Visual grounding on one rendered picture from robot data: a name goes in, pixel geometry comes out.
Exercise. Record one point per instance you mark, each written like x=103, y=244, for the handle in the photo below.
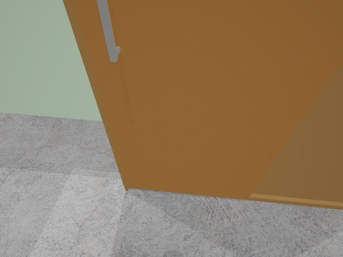
x=113, y=50

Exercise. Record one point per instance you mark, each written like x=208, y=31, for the wardrobe door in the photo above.
x=311, y=164
x=205, y=94

